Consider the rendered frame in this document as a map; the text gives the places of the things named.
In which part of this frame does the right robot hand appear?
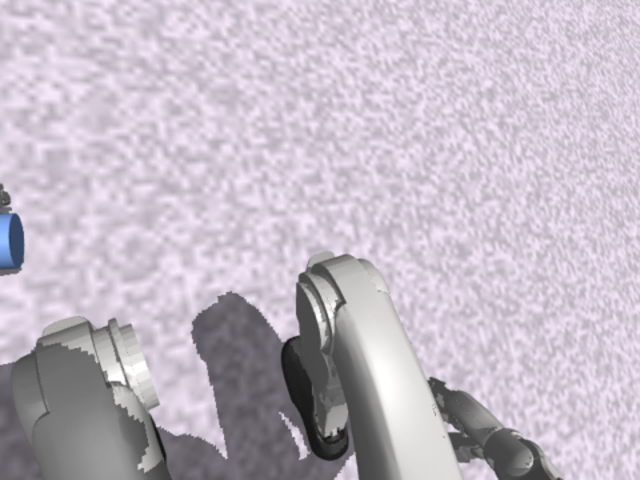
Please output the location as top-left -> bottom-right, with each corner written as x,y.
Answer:
427,377 -> 505,463

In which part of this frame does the left robot foot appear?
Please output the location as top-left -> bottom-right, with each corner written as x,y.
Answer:
149,413 -> 166,463

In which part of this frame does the can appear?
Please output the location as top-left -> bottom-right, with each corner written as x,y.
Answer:
0,213 -> 24,269

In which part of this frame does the right robot foot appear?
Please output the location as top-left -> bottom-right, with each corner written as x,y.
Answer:
281,335 -> 349,461

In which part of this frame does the right robot arm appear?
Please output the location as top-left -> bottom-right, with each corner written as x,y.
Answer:
483,428 -> 563,480

